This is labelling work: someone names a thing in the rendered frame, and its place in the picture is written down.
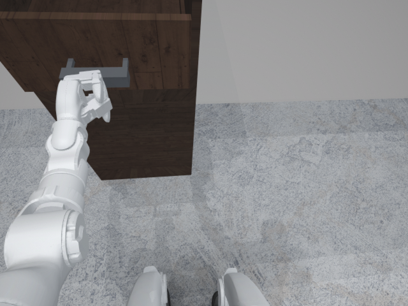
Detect handle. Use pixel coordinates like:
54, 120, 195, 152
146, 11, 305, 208
59, 58, 130, 88

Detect cabinet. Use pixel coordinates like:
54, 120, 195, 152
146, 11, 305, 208
0, 0, 202, 180

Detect drawer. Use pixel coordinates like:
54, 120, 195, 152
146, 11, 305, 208
0, 0, 192, 92

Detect left robot hand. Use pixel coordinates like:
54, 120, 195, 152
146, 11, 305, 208
55, 70, 113, 128

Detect robot thigh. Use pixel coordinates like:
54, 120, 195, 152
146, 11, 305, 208
217, 273, 270, 306
126, 271, 168, 306

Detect left robot thigh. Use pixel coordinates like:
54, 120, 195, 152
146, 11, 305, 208
126, 271, 168, 306

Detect robot left upper arm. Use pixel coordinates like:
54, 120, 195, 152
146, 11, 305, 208
0, 209, 89, 306

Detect robot left forearm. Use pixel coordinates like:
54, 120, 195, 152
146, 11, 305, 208
4, 119, 90, 268

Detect right robot thigh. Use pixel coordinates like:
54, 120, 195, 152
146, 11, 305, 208
217, 273, 270, 306

